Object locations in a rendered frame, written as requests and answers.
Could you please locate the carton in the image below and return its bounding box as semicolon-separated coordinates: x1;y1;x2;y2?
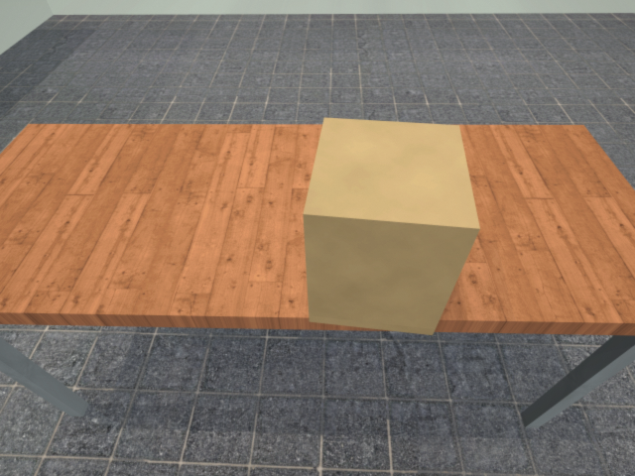
303;118;480;335

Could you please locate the table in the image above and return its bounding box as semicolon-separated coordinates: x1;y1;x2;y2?
0;124;635;428

